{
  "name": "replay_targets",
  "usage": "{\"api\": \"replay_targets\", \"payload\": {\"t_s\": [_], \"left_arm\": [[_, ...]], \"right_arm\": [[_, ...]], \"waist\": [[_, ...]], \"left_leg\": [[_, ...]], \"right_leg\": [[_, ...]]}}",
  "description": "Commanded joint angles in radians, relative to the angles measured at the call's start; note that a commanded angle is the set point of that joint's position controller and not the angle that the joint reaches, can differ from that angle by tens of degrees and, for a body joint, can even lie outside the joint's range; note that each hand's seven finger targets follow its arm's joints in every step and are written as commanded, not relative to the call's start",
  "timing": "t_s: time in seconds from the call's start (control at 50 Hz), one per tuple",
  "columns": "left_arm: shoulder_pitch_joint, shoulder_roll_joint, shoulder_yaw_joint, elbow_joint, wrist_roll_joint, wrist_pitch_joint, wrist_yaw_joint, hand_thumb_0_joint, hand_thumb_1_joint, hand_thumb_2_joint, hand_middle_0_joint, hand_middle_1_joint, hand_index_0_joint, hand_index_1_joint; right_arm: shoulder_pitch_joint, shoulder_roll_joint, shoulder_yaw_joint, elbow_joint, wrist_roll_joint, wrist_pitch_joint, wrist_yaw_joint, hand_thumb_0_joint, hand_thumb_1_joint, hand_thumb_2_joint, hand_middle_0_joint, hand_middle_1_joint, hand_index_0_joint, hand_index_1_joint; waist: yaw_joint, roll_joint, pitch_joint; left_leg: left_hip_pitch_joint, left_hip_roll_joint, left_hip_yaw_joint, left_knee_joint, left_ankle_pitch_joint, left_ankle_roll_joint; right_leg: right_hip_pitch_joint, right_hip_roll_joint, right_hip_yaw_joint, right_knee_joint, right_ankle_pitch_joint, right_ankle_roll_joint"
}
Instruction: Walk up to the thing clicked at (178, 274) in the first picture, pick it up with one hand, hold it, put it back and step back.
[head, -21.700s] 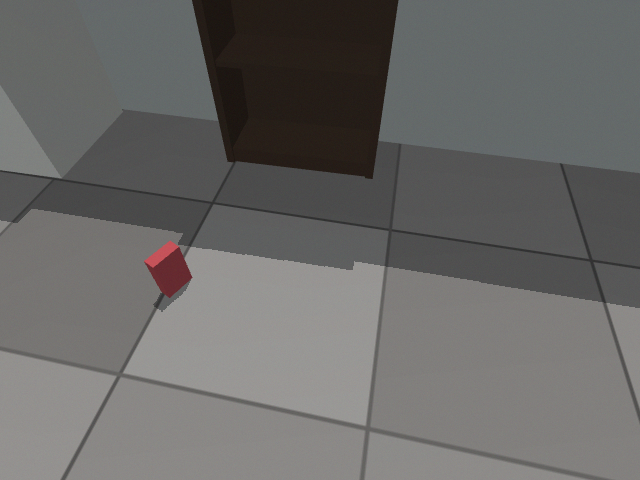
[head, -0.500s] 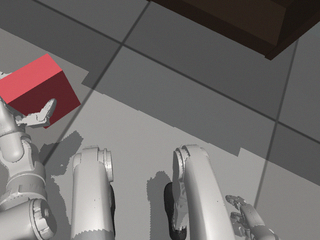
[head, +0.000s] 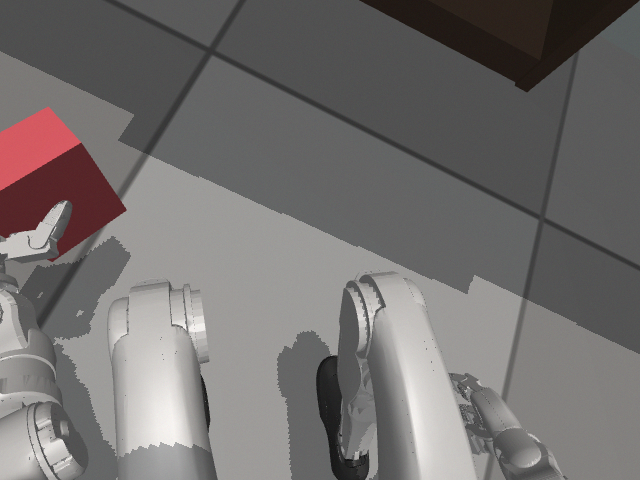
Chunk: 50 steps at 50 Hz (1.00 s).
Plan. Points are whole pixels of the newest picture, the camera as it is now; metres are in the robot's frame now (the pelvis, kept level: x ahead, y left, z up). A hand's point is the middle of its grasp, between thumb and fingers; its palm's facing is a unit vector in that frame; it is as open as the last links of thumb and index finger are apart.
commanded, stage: crouch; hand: left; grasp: from the side
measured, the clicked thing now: (50, 196) +0.42 +0.30 -0.09
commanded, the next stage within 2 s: lower in 0.26 s
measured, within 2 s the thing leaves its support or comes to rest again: rests again in 1.78 s
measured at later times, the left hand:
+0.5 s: hand (37, 219) +0.40 +0.32 -0.11, palm faces +0.44 -0.90 +0.01, open 9.0 cm
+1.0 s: hand (56, 228) +0.41 +0.32 -0.17, palm faces +0.44 -0.90 +0.02, open 9.0 cm
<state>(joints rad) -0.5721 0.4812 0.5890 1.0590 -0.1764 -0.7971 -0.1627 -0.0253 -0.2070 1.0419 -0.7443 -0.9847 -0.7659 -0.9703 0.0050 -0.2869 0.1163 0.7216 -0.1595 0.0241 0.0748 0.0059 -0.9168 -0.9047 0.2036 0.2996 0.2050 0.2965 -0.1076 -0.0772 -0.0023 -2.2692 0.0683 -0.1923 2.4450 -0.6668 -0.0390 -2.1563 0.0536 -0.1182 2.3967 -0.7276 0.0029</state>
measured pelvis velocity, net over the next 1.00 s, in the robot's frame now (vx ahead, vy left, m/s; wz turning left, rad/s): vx -0.01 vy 0.01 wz -0.10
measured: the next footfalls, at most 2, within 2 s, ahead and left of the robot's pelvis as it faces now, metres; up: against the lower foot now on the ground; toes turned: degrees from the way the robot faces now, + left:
none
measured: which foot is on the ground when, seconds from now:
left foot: down 0.00-1.00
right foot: down 0.00-1.00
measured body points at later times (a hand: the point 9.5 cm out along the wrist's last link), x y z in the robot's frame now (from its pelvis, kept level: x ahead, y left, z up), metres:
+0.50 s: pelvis +0.00 +0.00 -0.02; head +0.22 +0.11 +0.36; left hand +0.37 +0.36 -0.11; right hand +0.16 -0.26 -0.12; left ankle +0.09 +0.14 -0.29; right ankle +0.09 -0.11 -0.29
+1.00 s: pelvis -0.01 +0.01 -0.03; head +0.22 +0.15 +0.33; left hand +0.38 +0.37 -0.17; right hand +0.15 -0.25 -0.10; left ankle +0.09 +0.14 -0.29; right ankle +0.09 -0.11 -0.29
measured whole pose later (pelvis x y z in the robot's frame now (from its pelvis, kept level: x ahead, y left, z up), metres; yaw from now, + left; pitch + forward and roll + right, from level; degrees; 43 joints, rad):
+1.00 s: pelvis -0.01 +0.01 -0.03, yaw -5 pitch +18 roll -12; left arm -0.55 0.67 0.64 1.22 -0.19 -0.95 -0.11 -0.02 -0.21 1.04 -0.75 -0.98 -0.78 -0.95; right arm -0.11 -0.34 0.33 0.64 -0.28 0.04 0.12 0.00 -0.92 -0.90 0.21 0.30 0.21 0.30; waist -0.17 -0.20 0.19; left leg -2.26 0.06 -0.33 2.61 -0.69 -0.04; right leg -2.11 0.10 -0.21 2.47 -0.71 0.04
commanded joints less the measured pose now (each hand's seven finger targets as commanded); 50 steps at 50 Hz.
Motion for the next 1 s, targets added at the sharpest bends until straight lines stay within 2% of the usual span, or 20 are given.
{"api": "replay_targets", "payload": {"t_s": [0.0, 0.04, 0.08, 0.1, 0.14, 0.16, 0.32, 0.36, 0.42, 0.46, 0.5, 0.52, 0.54, 0.56, 0.64, 0.72, 0.8, 0.82, 0.9, 0.98], "left_arm": [[-0.197, 0.238, 0.025, -0.202, -0.015, -0.083, -0.007, 0.000, 0.191, 1.148, -1.190, -1.278, -1.212, -1.271], [-0.205, 0.229, 0.014, -0.215, -0.017, -0.086, -0.009, 0.000, 0.181, 1.153, -1.200, -1.289, -1.223, -1.282], [-0.189, 0.245, 0.032, -0.205, -0.017, -0.086, -0.001, 0.000, 0.198, 1.152, -1.197, -1.281, -1.218, -1.275], [-0.179, 0.235, 0.025, -0.199, -0.018, -0.085, 0.000, 0.000, 0.200, 1.148, -1.197, -1.281, -1.219, -1.273], [-0.191, 0.235, 0.014, -0.217, -0.011, -0.090, -0.001, 0.000, 0.197, 1.160, -1.192, -1.285, -1.214, -1.277], [-0.187, 0.239, 0.016, -0.223, -0.011, -0.090, 0.000, 0.000, 0.195, 1.165, -1.215, -1.297, -1.236, -1.291], [-0.167, 0.260, 0.025, -0.217, -0.019, -0.100, 0.005, 0.000, 0.206, 1.150, -1.218, -1.287, -1.241, -1.278], [-0.170, 0.268, 0.031, -0.212, -0.025, -0.102, 0.005, 0.000, 0.164, 1.124, -1.239, -1.311, -1.264, -1.298], [-0.130, 0.252, 0.031, -0.122, -0.038, -0.108, 0.009, 0.000, 0.130, 1.116, -1.222, -1.300, -1.248, -1.288], [-0.153, 0.268, 0.031, -0.119, -0.034, -0.126, 0.015, 0.000, 0.141, 1.113, -1.217, -1.297, -1.246, -1.283], [-0.167, 0.314, 0.049, -0.106, -0.030, -0.141, 0.023, 0.000, 0.152, 1.105, -1.214, -1.288, -1.243, -1.273], [-0.143, 0.306, 0.048, -0.074, -0.027, -0.146, 0.024, 0.000, 0.161, 1.113, -1.217, -1.294, -1.247, -1.279], [-0.172, 0.317, 0.041, -0.089, -0.022, -0.157, 0.024, 0.000, 0.186, 1.121, -1.220, -1.296, -1.249, -1.280], [-0.164, 0.326, 0.051, -0.090, -0.024, -0.167, 0.024, 0.000, 0.172, 1.115, -1.210, -1.288, -1.238, -1.274], [-0.165, 0.369, 0.068, -0.074, -0.023, -0.191, 0.025, 0.000, 0.186, 1.093, -1.184, -1.256, -1.211, -1.241], [-0.159, 0.388, 0.073, -0.057, -0.019, -0.206, 0.026, 0.000, 0.176, 1.078, -1.165, -1.241, -1.195, -1.224], [-0.143, 0.368, 0.057, -0.026, -0.022, -0.213, 0.031, 0.000, 0.190, 1.094, -1.181, -1.259, -1.212, -1.241], [-0.150, 0.390, 0.066, -0.030, -0.019, -0.217, 0.037, 0.000, 0.173, 1.083, -1.183, -1.254, -1.214, -1.236], [-0.147, 0.396, 0.063, -0.023, -0.021, -0.229, 0.046, 0.000, 0.178, 1.083, -1.178, -1.249, -1.208, -1.231], [-0.165, 0.417, 0.056, 0.022, -0.010, -0.237, 0.062, 0.000, 0.185, 1.084, -1.176, -1.246, -1.207, -1.227]], "right_arm": [[0.099, -0.241, -0.064, -0.049, -0.004, -0.009, -0.008, 0.000, -0.913, -0.905, 0.200, 0.300, 0.200, 0.300], [0.103, -0.247, -0.062, -0.043, -0.009, -0.009, -0.006, 0.000, -0.916, -0.906, 0.200, 0.300, 0.200, 0.300], [0.103, -0.249, -0.055, -0.043, -0.012, -0.008, -0.003, 0.000, -0.917, -0.907, 0.200, 0.300, 0.200, 0.300], [0.099, -0.252, -0.055, -0.046, -0.014, -0.005, -0.003, 0.000, -0.917, -0.906, 0.200, 0.300, 0.200, 0.300], [0.086, -0.260, -0.051, -0.046, -0.020, 0.000, -0.001, 0.000, -0.916, -0.906, 0.200, 0.300, 0.200, 0.300], [0.080, -0.262, -0.050, -0.048, -0.019, 0.000, 0.000, 0.000, -0.918, -0.906, 0.200, 0.300, 0.200, 0.300], [0.067, -0.275, -0.027, -0.064, -0.030, 0.010, 0.008, 0.000, -0.917, -0.904, 0.200, 0.300, 0.200, 0.300], [0.053, -0.277, -0.024, -0.069, -0.031, 0.010, 0.008, 0.000, -0.924, -0.905, 0.200, 0.300, 0.200, 0.300], [0.049, -0.278, -0.005, -0.070, -0.034, 0.009, 0.011, 0.000, -0.923, -0.905, 0.200, 0.300, 0.200, 0.300], [0.043, -0.283, 0.010, -0.075, -0.042, 0.008, 0.014, 0.000, -0.925, -0.905, 0.200, 0.300, 0.200, 0.300], [0.026, -0.289, 0.021, -0.083, -0.048, 0.008, 0.015, 0.000, -0.919, -0.904, 0.200, 0.300, 0.200, 0.300], [0.024, -0.289, 0.027, -0.087, -0.052, 0.008, 0.016, 0.000, -0.917, -0.903, 0.200, 0.300, 0.200, 0.300], [0.017, -0.296, 0.032, -0.086, -0.057, 0.007, 0.018, 0.000, -0.917, -0.903, 0.200, 0.300, 0.200, 0.300], [0.013, -0.298, 0.036, -0.085, -0.061, 0.007, 0.018, 0.000, -0.918, -0.904, 0.200, 0.300, 0.200, 0.300], [-0.001, -0.318, 0.057, -0.090, -0.077, 0.009, 0.018, 0.000, -0.922, -0.904, 0.200, 0.300, 0.200, 0.300], [-0.018, -0.331, 0.079, -0.100, -0.091, 0.012, 0.021, 0.000, -0.919, -0.903, 0.200, 0.300, 0.200, 0.300], [-0.035, -0.345, 0.096, -0.109, -0.103, 0.010, 0.025, 0.000, -0.919, -0.903, 0.200, 0.300, 0.200, 0.300], [-0.035, -0.348, 0.100, -0.109, -0.105, 0.012, 0.025, 0.000, -0.922, -0.904, 0.201, 0.300, 0.200, 0.300], [-0.046, -0.355, 0.115, -0.112, -0.116, 0.011, 0.027, 0.000, -0.919, -0.903, 0.200, 0.300, 0.200, 0.300], [-0.070, -0.367, 0.131, -0.127, -0.120, 0.013, 0.029, 0.000, -0.911, -0.901, 0.201, 0.300, 0.200, 0.300]], "waist": [[0.016, 0.248, -0.639], [0.004, 0.261, -0.643], [0.011, 0.260, -0.644], [0.009, 0.258, -0.634], [-0.002, 0.300, -0.594], [0.005, 0.297, -0.597], [-0.012, 0.290, -0.582], [-0.010, 0.283, -0.574], [-0.026, 0.220, -0.532], [-0.040, 0.220, -0.534], [-0.033, 0.226, -0.520], [-0.034, 0.219, -0.523], [-0.048, 0.237, -0.509], [-0.039, 0.239, -0.518], [-0.047, 0.293, -0.510], [-0.059, 0.321, -0.479], [-0.081, 0.331, -0.457], [-0.079, 0.343, -0.455], [-0.087, 0.333, -0.455], [-0.107, 0.332, -0.390]], "left_leg": [[0.426, -0.006, 0.094, -0.231, 0.104, 0.040], [0.432, -0.005, 0.090, -0.216, 0.121, 0.040], [0.439, -0.002, 0.081, -0.206, 0.143, 0.039], [0.447, -0.002, 0.079, -0.204, 0.148, 0.039], [0.455, -0.001, 0.068, -0.219, 0.126, 0.032], [0.455, 0.000, 0.066, -0.218, 0.122, 0.032], [0.437, 0.003, 0.054, -0.193, 0.118, 0.032], [0.425, 0.004, 0.056, -0.182, 0.100, 0.034], [0.344, 0.002, 0.055, -0.152, 0.099, 0.041], [0.363, 0.006, 0.044, -0.140, 0.115, 0.040], [0.339, 0.008, 0.045, -0.134, 0.089, 0.042], [0.349, 0.009, 0.044, -0.129, 0.091, 0.041], [0.350, 0.010, 0.038, -0.132, 0.082, 0.039], [0.368, 0.013, 0.037, -0.128, 0.091, 0.038], [0.412, 0.019, 0.021, -0.130, 0.115, 0.027], [0.419, 0.021, 0.009, -0.135, 0.098, 0.022], [0.438, 0.025, -0.006, -0.125, 0.125, 0.018], [0.435, 0.025, -0.009, -0.129, 0.117, 0.015], [0.441, 0.028, -0.016, -0.110, 0.141, 0.016], [0.411, 0.029, -0.030, -0.124, 0.070, 0.016]], "right_leg": [[0.313, 0.038, -0.052, -0.253, 0.185, -0.035], [0.317, 0.040, -0.053, -0.242, 0.207, -0.035], [0.314, 0.042, -0.060, -0.227, 0.224, -0.035], [0.298, 0.042, -0.065, -0.226, 0.224, -0.034], [0.266, 0.041, -0.077, -0.212, 0.207, -0.039], [0.266, 0.042, -0.078, -0.208, 0.202, -0.040], [0.281, 0.044, -0.091, -0.195, 0.208, -0.033], [0.270, 0.047, -0.090, -0.197, 0.195, -0.034], [0.314, 0.051, -0.090, -0.200, 0.204, -0.026], [0.315, 0.055, -0.096, -0.193, 0.219, -0.024], [0.320, 0.057, -0.096, -0.193, 0.197, -0.025], [0.325, 0.059, -0.098, -0.193, 0.198, -0.024], [0.316, 0.059, -0.106, -0.186, 0.193, -0.025], [0.317, 0.062, -0.106, -0.184, 0.201, -0.025], [0.311, 0.064, -0.123, -0.162, 0.220, -0.027], [0.309, 0.064, -0.139, -0.160, 0.211, -0.027], [0.305, 0.066, -0.151, -0.147, 0.239, -0.026], [0.305, 0.065, -0.156, -0.144, 0.232, -0.026], [0.329, 0.070, -0.159, -0.142, 0.258, -0.023], [0.295, 0.070, -0.177, -0.144, 0.204, -0.025]]}}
